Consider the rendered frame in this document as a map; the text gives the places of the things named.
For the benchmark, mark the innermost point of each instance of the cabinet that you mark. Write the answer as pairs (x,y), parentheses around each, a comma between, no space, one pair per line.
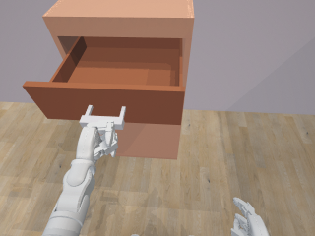
(66,20)

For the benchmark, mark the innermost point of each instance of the left robot forearm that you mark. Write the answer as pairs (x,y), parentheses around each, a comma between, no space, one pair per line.
(69,213)

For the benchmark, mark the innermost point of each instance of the drawer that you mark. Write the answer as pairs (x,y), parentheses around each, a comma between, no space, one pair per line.
(143,74)

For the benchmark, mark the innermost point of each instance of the left robot hand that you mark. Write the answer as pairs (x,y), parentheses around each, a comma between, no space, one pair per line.
(102,134)

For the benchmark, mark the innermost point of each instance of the handle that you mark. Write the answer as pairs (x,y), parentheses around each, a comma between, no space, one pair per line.
(118,121)

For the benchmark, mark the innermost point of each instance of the right robot hand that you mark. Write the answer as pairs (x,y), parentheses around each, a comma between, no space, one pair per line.
(252,226)

